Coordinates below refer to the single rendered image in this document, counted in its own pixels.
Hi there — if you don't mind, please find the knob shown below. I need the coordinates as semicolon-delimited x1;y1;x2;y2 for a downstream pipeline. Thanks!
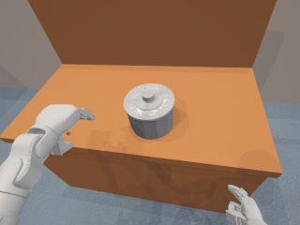
142;89;155;102

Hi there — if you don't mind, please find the robot right hand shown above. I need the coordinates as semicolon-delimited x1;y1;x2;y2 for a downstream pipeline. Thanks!
225;185;263;225

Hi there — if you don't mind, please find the left robot forearm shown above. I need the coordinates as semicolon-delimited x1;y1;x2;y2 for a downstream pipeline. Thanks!
0;125;58;225

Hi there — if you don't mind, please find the pot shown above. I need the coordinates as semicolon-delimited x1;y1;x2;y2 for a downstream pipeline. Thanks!
127;109;173;140

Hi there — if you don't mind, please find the table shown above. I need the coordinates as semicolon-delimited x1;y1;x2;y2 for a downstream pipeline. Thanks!
0;0;283;214

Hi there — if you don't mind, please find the lid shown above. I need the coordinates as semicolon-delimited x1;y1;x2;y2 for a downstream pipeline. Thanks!
123;83;175;122

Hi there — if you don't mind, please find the robot left hand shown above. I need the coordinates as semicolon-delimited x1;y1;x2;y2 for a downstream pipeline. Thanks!
35;104;96;156

